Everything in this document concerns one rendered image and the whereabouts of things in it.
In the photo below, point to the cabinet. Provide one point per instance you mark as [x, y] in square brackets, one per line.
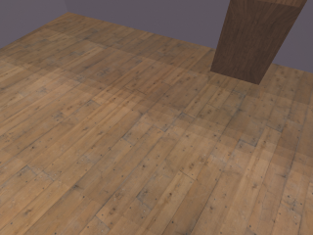
[251, 36]

